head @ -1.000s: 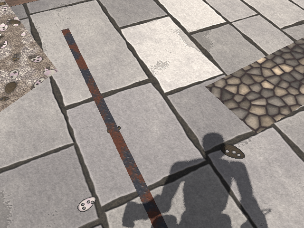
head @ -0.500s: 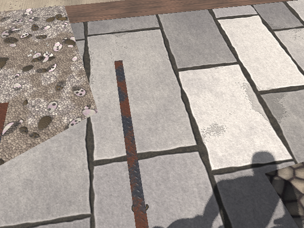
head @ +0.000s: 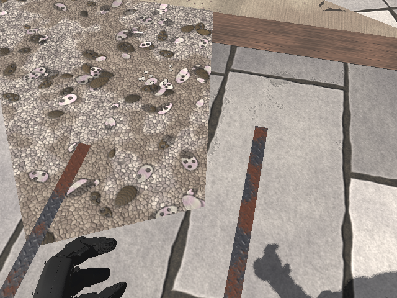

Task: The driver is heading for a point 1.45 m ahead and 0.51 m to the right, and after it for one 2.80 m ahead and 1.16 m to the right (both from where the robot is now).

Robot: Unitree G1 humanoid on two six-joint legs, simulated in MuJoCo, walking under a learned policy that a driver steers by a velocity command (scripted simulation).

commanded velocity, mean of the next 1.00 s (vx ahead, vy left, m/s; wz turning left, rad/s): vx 0.12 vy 0.00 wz -0.42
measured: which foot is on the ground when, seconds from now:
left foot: down 0.00-0.12, up 0.14-0.50, down 0.52-0.98, up 1.00-1.00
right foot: up 0.00-0.10, down 0.12-0.54, up 0.56-0.96, down 0.98-1.00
